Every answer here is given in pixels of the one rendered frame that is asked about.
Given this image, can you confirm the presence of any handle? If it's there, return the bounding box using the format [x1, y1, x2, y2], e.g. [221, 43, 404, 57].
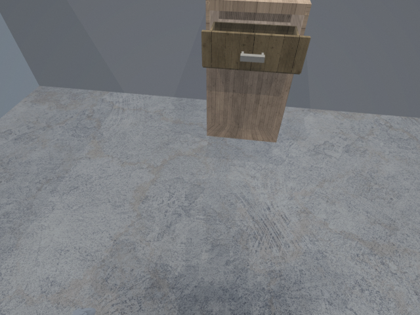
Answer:
[240, 51, 265, 63]

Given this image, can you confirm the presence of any drawer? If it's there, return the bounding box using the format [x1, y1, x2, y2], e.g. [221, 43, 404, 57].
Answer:
[201, 22, 311, 74]

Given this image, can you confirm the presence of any cabinet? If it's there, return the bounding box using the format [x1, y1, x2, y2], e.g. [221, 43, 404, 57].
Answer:
[205, 0, 312, 142]

